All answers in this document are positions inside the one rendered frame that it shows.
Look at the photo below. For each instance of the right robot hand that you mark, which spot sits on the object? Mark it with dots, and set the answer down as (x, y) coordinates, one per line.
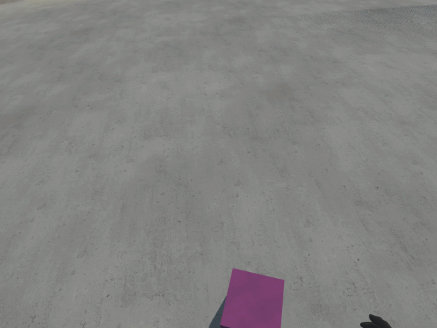
(376, 322)

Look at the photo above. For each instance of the carton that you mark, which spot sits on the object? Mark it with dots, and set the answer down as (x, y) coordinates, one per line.
(253, 301)

